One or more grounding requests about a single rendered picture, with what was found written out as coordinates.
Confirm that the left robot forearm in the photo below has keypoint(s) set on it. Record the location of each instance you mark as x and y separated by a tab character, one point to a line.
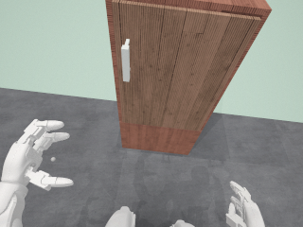
12	204

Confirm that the robot left shin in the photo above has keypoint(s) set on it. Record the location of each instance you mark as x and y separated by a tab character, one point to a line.
124	208

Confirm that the robot left thigh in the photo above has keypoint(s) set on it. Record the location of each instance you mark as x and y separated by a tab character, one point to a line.
121	218

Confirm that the handle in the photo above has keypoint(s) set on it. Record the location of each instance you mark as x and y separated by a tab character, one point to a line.
125	57

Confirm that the robot left hand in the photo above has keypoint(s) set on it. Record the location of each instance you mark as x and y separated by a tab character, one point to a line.
17	166

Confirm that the cupboard door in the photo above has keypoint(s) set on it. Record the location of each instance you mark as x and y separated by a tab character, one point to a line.
180	61

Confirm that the robot right hand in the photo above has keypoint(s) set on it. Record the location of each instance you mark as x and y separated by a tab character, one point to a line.
249	214

